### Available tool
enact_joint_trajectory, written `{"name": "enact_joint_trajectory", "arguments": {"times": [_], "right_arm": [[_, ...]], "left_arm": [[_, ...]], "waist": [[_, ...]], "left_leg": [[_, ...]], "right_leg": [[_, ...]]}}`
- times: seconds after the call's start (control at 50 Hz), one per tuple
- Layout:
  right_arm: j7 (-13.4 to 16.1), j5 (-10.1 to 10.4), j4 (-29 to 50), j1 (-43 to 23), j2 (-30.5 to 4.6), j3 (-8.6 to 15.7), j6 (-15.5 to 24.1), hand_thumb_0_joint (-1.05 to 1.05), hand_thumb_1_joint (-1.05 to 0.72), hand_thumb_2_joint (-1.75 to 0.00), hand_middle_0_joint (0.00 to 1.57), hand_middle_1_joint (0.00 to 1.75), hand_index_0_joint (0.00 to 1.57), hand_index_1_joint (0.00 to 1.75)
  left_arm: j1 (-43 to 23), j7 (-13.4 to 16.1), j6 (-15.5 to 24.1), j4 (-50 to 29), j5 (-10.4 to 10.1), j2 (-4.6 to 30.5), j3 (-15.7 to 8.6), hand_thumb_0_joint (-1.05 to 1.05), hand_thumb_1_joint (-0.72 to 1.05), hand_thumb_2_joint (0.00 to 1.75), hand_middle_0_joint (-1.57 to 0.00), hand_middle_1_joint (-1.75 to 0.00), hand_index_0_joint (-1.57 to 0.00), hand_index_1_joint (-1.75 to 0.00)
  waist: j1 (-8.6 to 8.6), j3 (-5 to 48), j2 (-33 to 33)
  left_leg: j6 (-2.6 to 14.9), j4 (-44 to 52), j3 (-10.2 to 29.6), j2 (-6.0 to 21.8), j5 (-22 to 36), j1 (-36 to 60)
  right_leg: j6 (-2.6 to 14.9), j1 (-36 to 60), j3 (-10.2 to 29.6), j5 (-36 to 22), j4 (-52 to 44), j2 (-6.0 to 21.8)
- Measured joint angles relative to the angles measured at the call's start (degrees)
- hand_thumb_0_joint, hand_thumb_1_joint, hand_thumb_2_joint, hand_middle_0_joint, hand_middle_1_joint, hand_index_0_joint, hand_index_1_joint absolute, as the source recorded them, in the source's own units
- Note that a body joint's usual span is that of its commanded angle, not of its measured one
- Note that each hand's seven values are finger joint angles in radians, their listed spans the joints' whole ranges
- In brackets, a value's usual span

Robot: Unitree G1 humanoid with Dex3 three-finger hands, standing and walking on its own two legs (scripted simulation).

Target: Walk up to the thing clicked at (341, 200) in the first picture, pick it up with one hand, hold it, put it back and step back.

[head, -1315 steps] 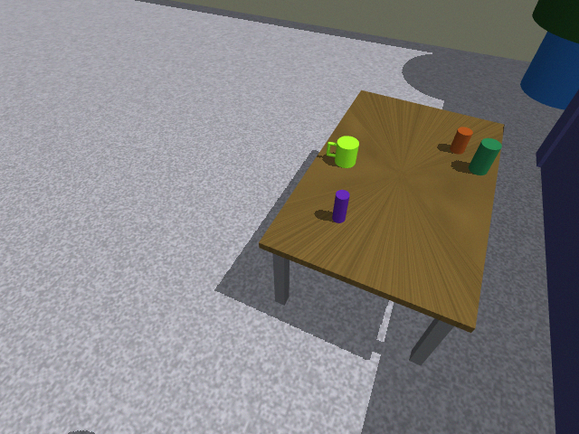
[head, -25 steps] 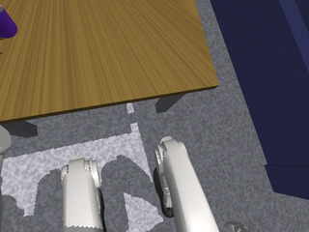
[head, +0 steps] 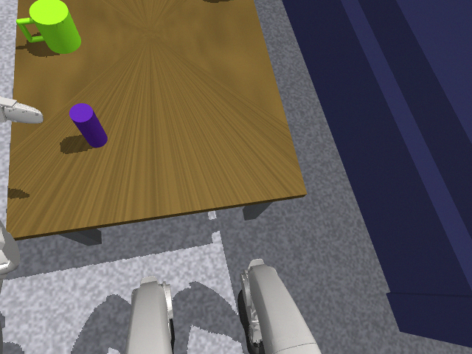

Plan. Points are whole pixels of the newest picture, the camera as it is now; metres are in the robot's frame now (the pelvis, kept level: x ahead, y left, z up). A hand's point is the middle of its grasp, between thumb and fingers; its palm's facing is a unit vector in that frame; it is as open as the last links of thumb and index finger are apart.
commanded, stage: home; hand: left
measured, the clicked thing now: (90, 127) +0.57 +0.22 -0.15
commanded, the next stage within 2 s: none
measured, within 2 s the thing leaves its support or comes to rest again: neither
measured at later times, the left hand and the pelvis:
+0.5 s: hand (31, 244) +0.31 +0.22 +0.04, palm faces +0.17 -0.93 -0.33, open 17.3 cm; pelvis +0.03 -0.01 +0.11, yaw +3 degrees
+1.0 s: hand (48, 351) +0.20 +0.18 +0.06, palm faces +0.20 -0.94 -0.29, open 17.4 cm; pelvis +0.04 -0.02 +0.13, yaw +4 degrees
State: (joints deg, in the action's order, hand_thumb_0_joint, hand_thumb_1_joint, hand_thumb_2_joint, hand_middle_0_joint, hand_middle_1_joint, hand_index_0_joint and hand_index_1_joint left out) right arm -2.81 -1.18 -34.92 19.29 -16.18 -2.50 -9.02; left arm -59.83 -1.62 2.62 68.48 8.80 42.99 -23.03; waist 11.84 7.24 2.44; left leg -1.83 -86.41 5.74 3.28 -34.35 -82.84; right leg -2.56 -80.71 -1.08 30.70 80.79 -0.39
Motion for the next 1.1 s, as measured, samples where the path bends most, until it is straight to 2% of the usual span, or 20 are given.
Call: {"name": "enact_joint_trajectory", "arguments": {"times": [0.12, 0.24, 0.36, 0.44, 0.56, 0.72, 0.84, 1.1], "right_arm": [[0.28, 1.32, 0.11, 0.99, 0.74, 1.37, 0.28, 0.0, -0.9, -0.9, 0.2, 0.3, 0.2, 0.3], [3.07, 2.6, 0.95, 0.03, 2.48, 2.33, 1.33, 0.01, -0.9, -0.9, 0.2, 0.3, 0.2, 0.3], [6.86, 3.1, 1.58, -2.34, 3.31, 2.15, 4.36, 0.01, -0.9, -0.9, 0.2, 0.3, 0.2, 0.3], [8.27, 3.03, 2.33, -3.82, 3.18, 1.99, 5.99, 0.01, -0.9, -0.9, 0.2, 0.3, 0.2, 0.3], [8.96, 3.21, 3.32, -5.56, 2.85, 2.06, 7.36, 0.01, -0.9, -0.9, 0.2, 0.3, 0.2, 0.3], [9.69, 3.82, 4.72, -6.59, 3.47, 1.74, 8.49, 0.01, -0.9, -0.9, 0.2, 0.3, 0.2, 0.3], [11.04, 3.34, 5.73, -7.14, 4.03, 1.21, 9.95, 0.01, -0.9, -0.9, 0.2, 0.3, 0.2, 0.3], [11.49, 2.05, 5.02, -5.39, 4.13, 1.2, 12.94, 0.01, -0.9, -0.9, 0.2, 0.3, 0.2, 0.3]], "left_arm": [[16.27, 0.81, -2.29, -9.01, -2.32, -9.11, 3.76, -0.01, -0.58, 0.04, -0.06, -0.05, -0.06, -0.05], [32.76, 3.14, -5.18, -20.03, -4.66, -18.48, 7.48, -0.02, -0.56, 0.05, -0.06, -0.05, -0.06, -0.06], [44.64, 6.62, -5.49, -26.36, -6.39, -23.92, 12.03, -0.02, -0.54, 0.07, -0.07, -0.06, -0.07, -0.07], [49.84, 7.95, -5.71, -29.02, -7.5, -25.76, 14.63, -0.02, -0.52, 0.08, -0.07, -0.07, -0.07, -0.07], [59.19, 8.46, -7.16, -35.64, -9.23, -28.64, 18.77, -0.01, -0.51, 0.08, -0.07, -0.07, -0.07, -0.07], [77.3, 8.67, -10.42, -52.81, -11.17, -31.88, 23.47, -0.01, -0.49, 0.09, -0.07, -0.06, -0.07, -0.07], [84.33, 9.09, -12.44, -59.49, -11.2, -31.85, 24.06, -0.01, -0.5, 0.08, -0.06, -0.06, -0.06, -0.07], [83.34, 9.73, -13.98, -62.72, -10.01, -31.69, 23.72, -0.01, -0.53, 0.07, -0.06, -0.05, -0.06, -0.06]], "waist": [[-2.3, -0.3, 0.09], [-4.14, 0.18, -0.7], [-5.97, 0.17, -1.2], [-7.56, 0.03, -1.11], [-9.6, -0.33, -0.51], [-11.4, -1.35, -0.69], [-11.99, -1.95, -0.78], [-11.03, -1.63, -0.65]], "left_leg": [[0.13, 8.31, -1.1, 0.34, 2.15, 10.6], [-0.09, 16.76, -1.85, 0.39, 4.57, 21.06], [-0.3, 24.57, -2.12, 0.12, 6.82, 31.73], [-0.42, 28.47, -2.33, -0.06, 7.95, 37.33], [-0.4, 32.97, -2.84, -0.41, 9.18, 43.86], [-0.5, 36.69, -3.1, -0.73, 9.83, 49.87], [-0.66, 36.73, -2.42, -0.88, 9.62, 51.0], [-0.67, 35.16, -2.41, -0.78, 8.76, 50.98]], "right_leg": [[0.08, 10.34, 0.5, -2.19, -8.13, 0.0], [0.2, 20.42, 0.72, -4.29, -15.86, 0.22], [0.57, 30.87, 0.5, -5.89, -22.81, 0.7], [0.77, 36.29, 0.48, -6.67, -26.17, 0.97], [0.72, 42.45, 0.72, -7.45, -29.89, 1.43], [0.8, 48.09, 0.74, -7.55, -32.71, 1.85], [0.94, 49.49, 0.04, -7.03, -32.65, 2.0], [0.91, 49.57, 0.09, -6.35, -31.37, 1.89]]}}
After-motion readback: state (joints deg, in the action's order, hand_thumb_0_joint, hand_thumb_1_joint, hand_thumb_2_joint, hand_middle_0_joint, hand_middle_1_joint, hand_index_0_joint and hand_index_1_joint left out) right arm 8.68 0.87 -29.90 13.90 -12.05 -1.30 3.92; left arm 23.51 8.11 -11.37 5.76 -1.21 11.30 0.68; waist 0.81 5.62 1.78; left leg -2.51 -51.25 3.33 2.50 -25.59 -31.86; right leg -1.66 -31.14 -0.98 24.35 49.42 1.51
